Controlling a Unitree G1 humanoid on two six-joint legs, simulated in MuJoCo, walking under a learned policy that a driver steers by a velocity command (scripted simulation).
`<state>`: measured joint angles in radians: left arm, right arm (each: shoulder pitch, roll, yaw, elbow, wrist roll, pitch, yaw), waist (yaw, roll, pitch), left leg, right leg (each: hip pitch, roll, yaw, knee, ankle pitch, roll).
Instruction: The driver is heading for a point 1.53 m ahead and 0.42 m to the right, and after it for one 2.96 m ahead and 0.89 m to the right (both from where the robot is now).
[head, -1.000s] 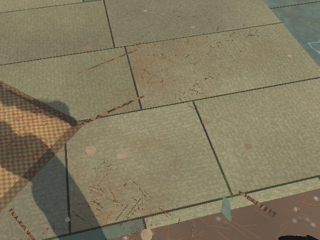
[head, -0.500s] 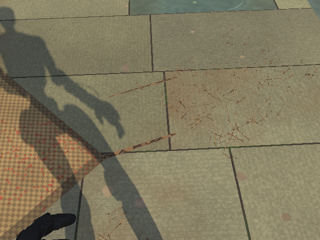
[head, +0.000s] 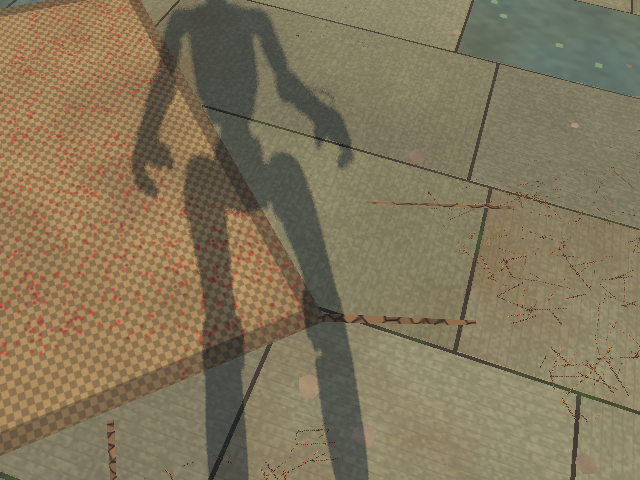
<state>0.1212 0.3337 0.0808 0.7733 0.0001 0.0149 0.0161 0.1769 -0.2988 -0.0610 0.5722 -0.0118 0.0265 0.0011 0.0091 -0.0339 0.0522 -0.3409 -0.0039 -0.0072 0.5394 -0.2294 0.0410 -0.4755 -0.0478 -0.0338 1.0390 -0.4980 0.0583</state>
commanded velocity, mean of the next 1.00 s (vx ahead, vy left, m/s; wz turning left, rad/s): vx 0.01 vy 0.00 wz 0.08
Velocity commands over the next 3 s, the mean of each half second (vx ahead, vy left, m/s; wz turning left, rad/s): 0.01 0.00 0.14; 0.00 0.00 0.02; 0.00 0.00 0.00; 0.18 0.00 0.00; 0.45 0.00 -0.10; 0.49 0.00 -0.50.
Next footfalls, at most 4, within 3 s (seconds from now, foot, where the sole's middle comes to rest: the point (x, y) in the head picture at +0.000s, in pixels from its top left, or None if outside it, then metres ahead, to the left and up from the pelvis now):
0.26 right None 0.05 -0.15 -0.77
2.38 right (364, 461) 0.49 -0.11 -0.77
2.88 left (283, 330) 0.78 0.07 -0.77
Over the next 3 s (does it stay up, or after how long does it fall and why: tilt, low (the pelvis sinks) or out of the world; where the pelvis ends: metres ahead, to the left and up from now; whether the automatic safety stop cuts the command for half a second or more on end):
stays up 0.65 0.00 0.00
